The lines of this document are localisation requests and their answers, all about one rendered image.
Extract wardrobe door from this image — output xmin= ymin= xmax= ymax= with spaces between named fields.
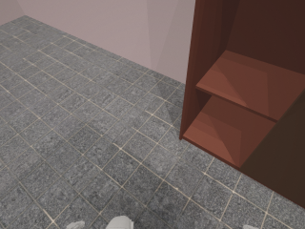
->
xmin=239 ymin=89 xmax=305 ymax=207

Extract left robot thigh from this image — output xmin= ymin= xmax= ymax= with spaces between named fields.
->
xmin=106 ymin=216 xmax=134 ymax=229

